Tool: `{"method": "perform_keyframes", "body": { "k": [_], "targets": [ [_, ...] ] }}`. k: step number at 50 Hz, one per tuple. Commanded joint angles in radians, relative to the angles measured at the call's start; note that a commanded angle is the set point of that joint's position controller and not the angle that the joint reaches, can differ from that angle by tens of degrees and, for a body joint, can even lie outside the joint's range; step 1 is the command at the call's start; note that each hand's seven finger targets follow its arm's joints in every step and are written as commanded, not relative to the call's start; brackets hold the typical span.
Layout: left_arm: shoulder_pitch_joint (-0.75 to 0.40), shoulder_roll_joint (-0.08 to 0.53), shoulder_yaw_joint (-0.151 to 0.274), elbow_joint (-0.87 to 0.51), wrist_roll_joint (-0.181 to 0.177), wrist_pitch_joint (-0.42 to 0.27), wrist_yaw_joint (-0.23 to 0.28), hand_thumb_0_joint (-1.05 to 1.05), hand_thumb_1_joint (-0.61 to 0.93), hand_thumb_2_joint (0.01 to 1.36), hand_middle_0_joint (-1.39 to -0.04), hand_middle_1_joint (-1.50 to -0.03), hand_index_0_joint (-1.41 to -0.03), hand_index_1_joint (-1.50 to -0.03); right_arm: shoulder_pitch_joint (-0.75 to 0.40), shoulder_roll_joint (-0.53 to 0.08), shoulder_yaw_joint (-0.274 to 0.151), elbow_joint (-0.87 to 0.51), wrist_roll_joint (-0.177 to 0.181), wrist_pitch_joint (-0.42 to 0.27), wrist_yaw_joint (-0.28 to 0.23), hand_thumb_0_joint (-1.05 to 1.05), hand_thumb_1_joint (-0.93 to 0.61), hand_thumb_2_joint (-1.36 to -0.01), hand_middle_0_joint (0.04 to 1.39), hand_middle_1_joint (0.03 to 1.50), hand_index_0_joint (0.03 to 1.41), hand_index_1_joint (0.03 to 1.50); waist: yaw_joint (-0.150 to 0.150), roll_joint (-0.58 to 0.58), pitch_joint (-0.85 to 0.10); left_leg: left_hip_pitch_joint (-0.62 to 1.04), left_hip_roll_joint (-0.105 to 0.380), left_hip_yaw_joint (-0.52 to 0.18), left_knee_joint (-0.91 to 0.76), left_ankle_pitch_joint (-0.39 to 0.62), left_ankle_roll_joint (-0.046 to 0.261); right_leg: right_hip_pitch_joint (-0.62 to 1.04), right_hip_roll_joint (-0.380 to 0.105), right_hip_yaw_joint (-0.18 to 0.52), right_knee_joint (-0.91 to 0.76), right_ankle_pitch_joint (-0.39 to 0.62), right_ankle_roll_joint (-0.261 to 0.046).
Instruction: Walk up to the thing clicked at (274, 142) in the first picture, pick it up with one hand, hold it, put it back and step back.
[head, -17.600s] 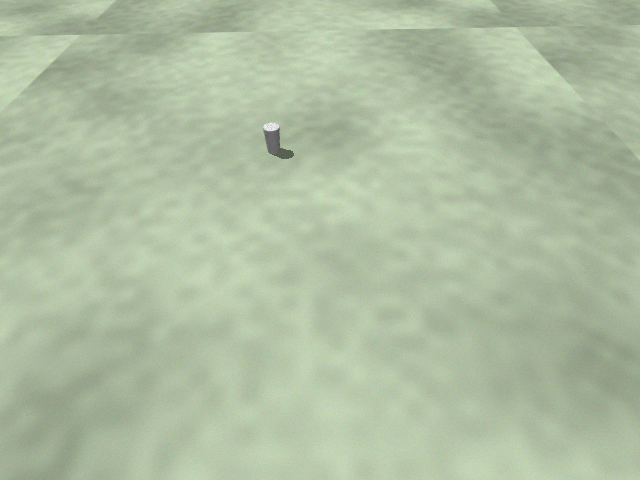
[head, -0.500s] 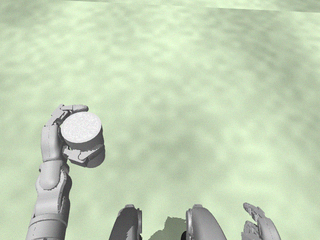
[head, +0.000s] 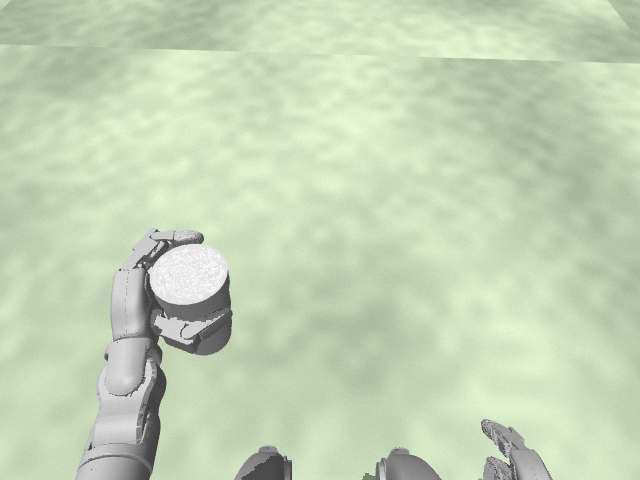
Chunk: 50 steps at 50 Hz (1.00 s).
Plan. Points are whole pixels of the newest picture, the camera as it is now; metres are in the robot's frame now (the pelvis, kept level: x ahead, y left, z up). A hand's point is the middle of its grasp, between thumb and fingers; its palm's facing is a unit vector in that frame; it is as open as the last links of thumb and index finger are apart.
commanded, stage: lift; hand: left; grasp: from the side
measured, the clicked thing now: (199, 306) +0.34 +0.17 +0.00
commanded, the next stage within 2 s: hold in 0.48 s
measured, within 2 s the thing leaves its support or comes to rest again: neither
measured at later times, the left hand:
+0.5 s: hand (193, 267) +0.36 +0.17 +0.07, palm faces +0.16 -0.99 -0.03, open 11.3 cm
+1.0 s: hand (188, 271) +0.34 +0.17 +0.08, palm faces +0.16 -0.99 -0.03, open 11.3 cm
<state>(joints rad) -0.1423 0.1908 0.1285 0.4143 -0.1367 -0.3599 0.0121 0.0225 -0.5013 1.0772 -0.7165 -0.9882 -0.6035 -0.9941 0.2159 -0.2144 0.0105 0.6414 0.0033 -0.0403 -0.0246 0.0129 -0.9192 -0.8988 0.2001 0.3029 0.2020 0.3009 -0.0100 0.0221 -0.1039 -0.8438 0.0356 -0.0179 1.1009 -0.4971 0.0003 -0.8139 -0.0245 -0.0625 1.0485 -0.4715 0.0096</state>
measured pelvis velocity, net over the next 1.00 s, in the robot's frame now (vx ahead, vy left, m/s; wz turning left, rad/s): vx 0.01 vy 0.00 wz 0.00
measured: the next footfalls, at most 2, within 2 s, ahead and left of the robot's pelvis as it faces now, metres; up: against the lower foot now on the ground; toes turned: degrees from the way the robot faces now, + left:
none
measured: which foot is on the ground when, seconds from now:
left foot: down 0.00-1.00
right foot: down 0.00-1.00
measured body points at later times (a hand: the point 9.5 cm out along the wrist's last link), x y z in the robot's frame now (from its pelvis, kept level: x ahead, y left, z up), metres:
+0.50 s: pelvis +0.02 +0.00 +0.03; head +0.08 +0.00 +0.47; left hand +0.34 +0.22 +0.07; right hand +0.15 -0.25 -0.09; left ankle +0.02 +0.12 -0.66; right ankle +0.02 -0.13 -0.66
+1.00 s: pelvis +0.01 +0.00 +0.04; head +0.05 +0.00 +0.48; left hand +0.33 +0.22 +0.09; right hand +0.15 -0.24 -0.07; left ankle +0.02 +0.12 -0.66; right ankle +0.02 -0.13 -0.66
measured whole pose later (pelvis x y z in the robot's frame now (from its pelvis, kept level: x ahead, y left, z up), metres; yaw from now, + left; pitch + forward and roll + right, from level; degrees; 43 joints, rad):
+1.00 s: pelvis +0.01 +0.00 +0.04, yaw +0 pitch +7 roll -1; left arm -0.12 0.17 0.11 0.43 -0.13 -0.36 0.03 0.02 -0.50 1.07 -0.72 -0.98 -0.61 -0.99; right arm 0.22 -0.22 0.00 0.66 0.00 -0.01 -0.02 0.01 -0.93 -0.90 0.20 0.30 0.20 0.30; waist -0.01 0.02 -0.04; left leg -0.57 0.03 0.00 0.88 -0.42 0.00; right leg -0.55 -0.02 -0.05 0.83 -0.40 0.01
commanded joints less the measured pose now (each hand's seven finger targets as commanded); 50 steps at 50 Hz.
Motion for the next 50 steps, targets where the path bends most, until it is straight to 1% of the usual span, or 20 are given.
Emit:
{"method": "perform_keyframes", "body": {
  "k": [1, 2, 7, 10, 11, 13, 16, 17, 19, 21, 28, 29, 30, 33, 36, 37, 42, 44, 47, 50],
  "targets": [
    [-0.238, 0.099, 0.048, -0.181, -0.015, -0.078, 0.01, 0.0, 0.042, 1.225, -1.192, -1.361, -1.211, -1.362, 0.003, -0.131, -0.05, -0.106, -0.001, -0.034, -0.013, 0.0, -0.915, -0.902, 0.199, 0.3, 0.199, 0.3, -0.015, -0.018, -0.288, 0.214, -0.025, -0.01, -0.201, 0.226, 0.008, 0.213, 0.032, 0.025, -0.177, 0.256, -0.021],
    [-0.312, 0.125, 0.054, -0.27, -0.021, -0.089, 0.012, 0.0, 0.045, 1.217, -1.196, -1.357, -1.215, -1.358, 0.0, -0.131, -0.049, -0.109, 0.0, -0.033, -0.014, 0.0, -0.913, -0.901, 0.2, 0.3, 0.199, 0.3, -0.014, -0.002, -0.295, 0.218, -0.026, -0.006, -0.207, 0.228, 0.008, 0.232, 0.029, 0.028, -0.185, 0.262, -0.019],
    [-0.256, 0.097, 0.044, -0.216, -0.019, -0.077, 0.012, 0.0, 0.079, 1.219, -1.177, -1.339, -1.193, -1.341, 0.013, -0.131, -0.051, -0.097, -0.004, -0.027, -0.016, 0.0, -0.908, -0.901, 0.2, 0.3, 0.199, 0.3, -0.013, 0.002, -0.308, 0.285, -0.026, -0.007, -0.224, 0.311, 0.004, 0.265, 0.032, 0.024, -0.197, 0.334, -0.024],
    [-0.277, 0.106, 0.042, -0.24, -0.014, -0.081, 0.009, 0.0, 0.035, 1.205, -1.178, -1.341, -1.197, -1.342, 0.004, -0.129, -0.051, -0.104, -0.008, -0.023, -0.014, 0.0, -0.912, -0.901, 0.2, 0.3, 0.199, 0.3, -0.011, 0.008, -0.297, 0.289, -0.028, -0.005, -0.239, 0.324, 0.004, 0.294, 0.031, 0.023, -0.209, 0.349, -0.023],
    [-0.298, 0.125, 0.06, -0.271, -0.015, -0.088, 0.016, 0.0, 0.049, 1.21, -1.182, -1.343, -1.199, -1.346, 0.002, -0.13, -0.053, -0.103, -0.006, -0.024, -0.015, 0.0, -0.913, -0.902, 0.2, 0.3, 0.199, 0.3, -0.003, 0.018, -0.297, 0.301, -0.028, -0.003, -0.248, 0.312, 0.004, 0.294, 0.03, 0.026, -0.215, 0.338, -0.023],
    [-0.278, 0.101, 0.05, -0.231, -0.019, -0.087, 0.013, 0.0, 0.052, 1.206, -1.174, -1.339, -1.193, -1.339, 0.009, -0.13, -0.052, -0.102, -0.009, -0.02, -0.015, 0.0, -0.911, -0.901, 0.199, 0.3, 0.199, 0.3, -0.015, -0.002, -0.293, 0.307, -0.027, -0.002, -0.252, 0.318, 0.004, 0.302, 0.032, 0.025, -0.225, 0.344, -0.023],
    [-0.266, 0.105, 0.06, -0.228, -0.02, -0.09, 0.015, 0.0, 0.065, 1.221, -1.179, -1.348, -1.196, -1.351, 0.003, -0.127, -0.052, -0.1, -0.01, -0.014, -0.016, 0.0, -0.912, -0.902, 0.199, 0.3, 0.199, 0.3, -0.006, -0.008, -0.287, 0.317, -0.028, 0.001, -0.26, 0.336, 0.004, 0.327, 0.033, 0.025, -0.236, 0.363, -0.021],
    [-0.268, 0.097, 0.042, -0.23, -0.015, -0.088, 0.015, 0.0, 0.089, 1.238, -1.188, -1.358, -1.203, -1.362, 0.012, -0.132, -0.055, -0.094, -0.009, -0.015, -0.015, 0.0, -0.913, -0.902, 0.2, 0.3, 0.199, 0.3, -0.011, -0.002, -0.305, 0.333, -0.026, 0.001, -0.266, 0.355, 0.003, 0.339, 0.032, 0.027, -0.233, 0.383, -0.021],
    [-0.307, 0.118, 0.051, -0.271, -0.016, -0.095, 0.015, 0.0, 0.053, 1.222, -1.196, -1.357, -1.211, -1.362, 0.009, -0.132, -0.056, -0.097, -0.008, -0.015, -0.017, 0.0, -0.915, -0.903, 0.199, 0.3, 0.199, 0.3, -0.013, 0.02, -0.297, 0.352, -0.026, 0.003, -0.269, 0.363, 0.002, 0.335, 0.031, 0.029, -0.241, 0.388, -0.021],
    [-0.261, 0.094, 0.035, -0.214, -0.014, -0.086, 0.01, 0.0, 0.039, 1.224, -1.189, -1.348, -1.202, -1.356, 0.014, -0.137, -0.059, -0.088, -0.009, -0.013, -0.015, 0.0, -0.912, -0.903, 0.199, 0.3, 0.199, 0.3, -0.017, 0.005, -0.279, 0.366, -0.022, 0.001, -0.274, 0.39, 0.003, 0.326, 0.035, 0.025, -0.241, 0.404, -0.023],
    [-0.274, 0.108, 0.059, -0.248, -0.019, -0.091, 0.015, 0.0, 0.06, 1.222, -1.212, -1.367, -1.227, -1.371, 0.016, -0.132, -0.059, -0.09, -0.01, -0.007, -0.012, 0.0, -0.917, -0.904, 0.199, 0.3, 0.199, 0.3, -0.005, -0.011, -0.295, 0.367, -0.024, 0.006, -0.29, 0.405, 0.002, 0.388, 0.032, 0.027, -0.261, 0.433, -0.019],
    [-0.252, 0.07, 0.032, -0.203, -0.022, -0.087, 0.012, 0.0, 0.045, 1.22, -1.211, -1.366, -1.226, -1.37, 0.005, -0.13, -0.056, -0.096, -0.009, -0.006, -0.01, 0.0, -0.917, -0.904, 0.199, 0.3, 0.199, 0.3, -0.014, -0.026, -0.259, 0.362, -0.024, 0.006, -0.295, 0.394, 0.003, 0.377, 0.032, 0.025, -0.265, 0.423, -0.018],
    [-0.27, 0.084, 0.042, -0.221, -0.02, -0.091, 0.014, 0.0, 0.038, 1.151, -1.216, -1.36, -1.236, -1.357, 0.008, -0.135, -0.061, -0.096, -0.009, -0.006, -0.01, 0.0, -0.93, -0.904, 0.199, 0.3, 0.199, 0.3, -0.009, -0.006, -0.264, 0.366, -0.024, 0.006, -0.3, 0.392, 0.001, 0.367, 0.034, 0.024, -0.266, 0.412, -0.022],
    [-0.3, 0.117, 0.057, -0.242, -0.008, -0.096, 0.021, 0.0, 0.05, 1.154, -1.22, -1.356, -1.236, -1.356, 0.008, -0.137, -0.065, -0.092, -0.01, -0.004, -0.01, 0.0, -0.933, -0.906, 0.199, 0.3, 0.199, 0.3, -0.003, 0.006, -0.276, 0.39, -0.024, 0.01, -0.308, 0.391, 0.001, 0.376, 0.031, 0.027, -0.277, 0.407, -0.021],
    [-0.262, 0.066, 0.02, -0.211, -0.014, -0.091, 0.016, 0.0, 0.028, 1.138, -1.217, -1.346, -1.233, -1.347, -0.006, -0.133, -0.058, -0.102, -0.009, -0.003, -0.009, 0.0, -0.935, -0.907, 0.199, 0.3, 0.199, 0.3, -0.014, -0.008, -0.228, 0.386, -0.024, 0.008, -0.325, 0.366, -0.001, 0.375, 0.033, 0.022, -0.287, 0.38, -0.022],
    [-0.283, 0.099, 0.049, -0.249, -0.014, -0.096, 0.022, 0.0, 0.051, 1.145, -1.21, -1.348, -1.227, -1.347, -0.002, -0.139, -0.064, -0.095, -0.009, -0.006, -0.009, 0.0, -0.93, -0.905, 0.199, 0.3, 0.199, 0.3, 0.0, 0.011, -0.259, 0.409, -0.022, 0.004, -0.329, 0.375, -0.004, 0.38, 0.034, 0.02, -0.283, 0.377, -0.025],
    [-0.258, 0.067, 0.018, -0.219, -0.011, -0.092, 0.022, 0.0, 0.049, 1.127, -1.204, -1.336, -1.223, -1.332, -0.012, -0.134, -0.06, -0.102, -0.01, -0.006, -0.008, 0.0, -0.93, -0.905, 0.199, 0.3, 0.199, 0.3, -0.011, 0.002, -0.233, 0.413, -0.021, 0.002, -0.353, 0.341, -0.005, 0.379, 0.039, 0.015, -0.299, 0.343, -0.026],
    [-0.283, 0.092, 0.04, -0.229, -0.009, -0.094, 0.026, 0.0, 0.06, 1.128, -1.206, -1.335, -1.223, -1.333, -0.017, -0.139, -0.062, -0.101, -0.008, -0.007, -0.009, 0.0, -0.93, -0.906, 0.199, 0.3, 0.199, 0.3, -0.003, 0.01, -0.22, 0.415, -0.02, 0.003, -0.361, 0.324, -0.006, 0.375, 0.037, 0.015, -0.307, 0.326, -0.027],
    [-0.309, 0.099, 0.039, -0.266, -0.01, -0.095, 0.027, 0.0, 0.055, 1.13, -1.208, -1.336, -1.225, -1.334, -0.025, -0.133, -0.059, -0.105, -0.007, -0.009, -0.009, 0.0, -0.927, -0.905, 0.199, 0.3, 0.199, 0.3, -0.004, 0.017, -0.211, 0.412, -0.024, 0.008, -0.372, 0.295, -0.003, 0.385, 0.034, 0.018, -0.322, 0.308, -0.024],
    [-0.266, 0.081, 0.029, -0.206, -0.011, -0.085, 0.022, 0.0, 0.068, 1.127, -1.2, -1.327, -1.217, -1.325, -0.032, -0.135, -0.058, -0.108, -0.003, -0.012, -0.011, 0.0, -0.926, -0.905, 0.199, 0.3, 0.199, 0.3, -0.011, -0.031, -0.187, 0.398, -0.026, 0.01, -0.38, 0.269, 0.003, 0.397, 0.032, 0.02, -0.341, 0.293, -0.018]
  ]
}}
